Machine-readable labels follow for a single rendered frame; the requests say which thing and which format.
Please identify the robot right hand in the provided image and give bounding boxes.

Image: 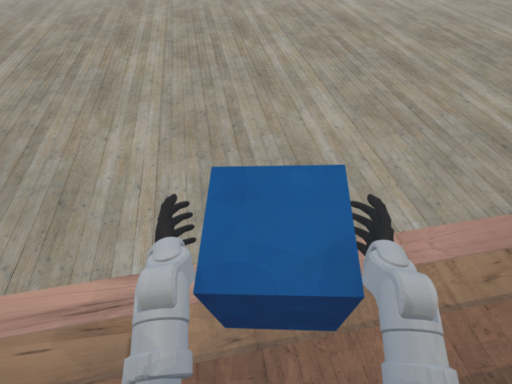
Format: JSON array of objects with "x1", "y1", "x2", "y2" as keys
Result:
[{"x1": 350, "y1": 194, "x2": 394, "y2": 256}]

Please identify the robot left forearm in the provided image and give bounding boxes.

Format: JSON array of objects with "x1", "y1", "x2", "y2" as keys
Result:
[{"x1": 122, "y1": 237, "x2": 195, "y2": 384}]

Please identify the carton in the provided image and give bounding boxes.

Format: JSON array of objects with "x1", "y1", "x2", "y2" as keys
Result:
[{"x1": 193, "y1": 165, "x2": 364, "y2": 331}]

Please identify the robot right forearm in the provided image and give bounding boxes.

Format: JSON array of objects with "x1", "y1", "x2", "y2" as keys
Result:
[{"x1": 362, "y1": 240, "x2": 459, "y2": 384}]

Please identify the robot left hand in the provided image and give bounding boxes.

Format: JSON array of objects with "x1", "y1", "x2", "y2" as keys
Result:
[{"x1": 155, "y1": 194, "x2": 196, "y2": 246}]

